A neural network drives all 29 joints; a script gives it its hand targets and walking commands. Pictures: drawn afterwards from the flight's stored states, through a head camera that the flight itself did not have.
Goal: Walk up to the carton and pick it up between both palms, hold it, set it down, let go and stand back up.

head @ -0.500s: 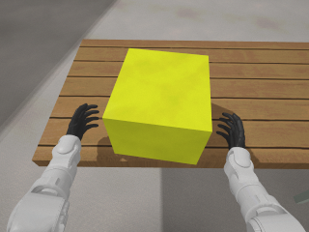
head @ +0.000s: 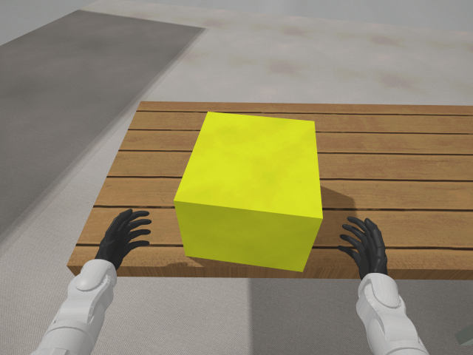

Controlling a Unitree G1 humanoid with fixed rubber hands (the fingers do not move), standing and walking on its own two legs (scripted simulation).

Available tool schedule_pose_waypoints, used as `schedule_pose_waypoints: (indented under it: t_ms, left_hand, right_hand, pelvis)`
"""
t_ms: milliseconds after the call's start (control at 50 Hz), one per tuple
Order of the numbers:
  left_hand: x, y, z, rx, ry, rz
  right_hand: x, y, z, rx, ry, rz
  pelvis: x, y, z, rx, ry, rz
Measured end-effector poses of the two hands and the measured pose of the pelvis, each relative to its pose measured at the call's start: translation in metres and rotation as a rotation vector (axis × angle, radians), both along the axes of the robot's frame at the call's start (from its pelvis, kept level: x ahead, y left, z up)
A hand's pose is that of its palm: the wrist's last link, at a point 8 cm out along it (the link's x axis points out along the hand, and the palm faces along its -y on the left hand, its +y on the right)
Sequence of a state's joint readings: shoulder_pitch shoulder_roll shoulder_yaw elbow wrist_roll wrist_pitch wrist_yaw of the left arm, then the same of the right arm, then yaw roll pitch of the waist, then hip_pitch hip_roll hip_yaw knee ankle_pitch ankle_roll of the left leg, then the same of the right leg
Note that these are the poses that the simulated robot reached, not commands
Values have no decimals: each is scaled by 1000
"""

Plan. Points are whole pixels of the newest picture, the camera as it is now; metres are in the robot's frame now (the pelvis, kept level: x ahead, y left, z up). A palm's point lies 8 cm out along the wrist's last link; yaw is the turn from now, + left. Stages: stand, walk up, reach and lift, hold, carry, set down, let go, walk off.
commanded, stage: set down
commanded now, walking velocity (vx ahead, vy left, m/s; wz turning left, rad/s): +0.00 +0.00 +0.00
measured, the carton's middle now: (252, 186) +0.49 -0.04 +0.00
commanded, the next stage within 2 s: none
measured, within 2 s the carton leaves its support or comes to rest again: neither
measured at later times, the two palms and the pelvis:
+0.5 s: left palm (101, 300) +0.24 +0.22 +0.02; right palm (394, 309) +0.20 -0.23 +0.03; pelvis +0.02 +0.00 +0.01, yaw +0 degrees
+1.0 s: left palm (95, 319) +0.21 +0.23 +0.00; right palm (392, 314) +0.20 -0.22 +0.02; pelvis +0.02 +0.00 +0.01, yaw +0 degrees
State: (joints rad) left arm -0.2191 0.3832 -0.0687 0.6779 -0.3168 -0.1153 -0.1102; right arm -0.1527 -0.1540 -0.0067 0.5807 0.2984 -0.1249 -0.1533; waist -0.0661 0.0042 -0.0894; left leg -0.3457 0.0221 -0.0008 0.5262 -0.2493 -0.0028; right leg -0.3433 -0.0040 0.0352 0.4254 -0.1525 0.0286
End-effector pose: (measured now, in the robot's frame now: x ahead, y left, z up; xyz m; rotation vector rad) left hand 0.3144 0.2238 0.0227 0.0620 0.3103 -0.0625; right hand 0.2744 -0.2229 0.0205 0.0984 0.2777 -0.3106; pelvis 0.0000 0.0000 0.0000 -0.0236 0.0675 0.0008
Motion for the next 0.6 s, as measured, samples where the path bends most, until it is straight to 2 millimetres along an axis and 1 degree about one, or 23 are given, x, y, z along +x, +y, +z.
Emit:
schedule_pose_waypoints:
  t_ms: [120, 260, 440, 520, 600]
  left_hand:
    - [-16, -1, -3, -10, 20, -8]
    - [-37, -1, 1, -17, 24, -16]
    - [-69, -4, 2, -21, 45, -29]
    - [-82, -2, -1, -18, 66, -16]
    - [-90, -1, -3, -17, 77, -3]
  right_hand:
    - [-18, -4, -1, 5, 1, -13]
    - [-40, -5, 6, 7, -5, -24]
    - [-68, -4, 10, 10, 15, -21]
    - [-76, -3, 10, 5, 34, -9]
    - [-80, -2, 9, 1, 45, 0]
  pelvis:
    - [9, -1, 3, 2, -7, 0]
    - [18, -1, 5, 2, -19, 0]
    - [22, -1, 6, 2, -33, 0]
    - [22, -2, 7, 3, -37, 0]
    - [22, -2, 7, 3, -38, 0]
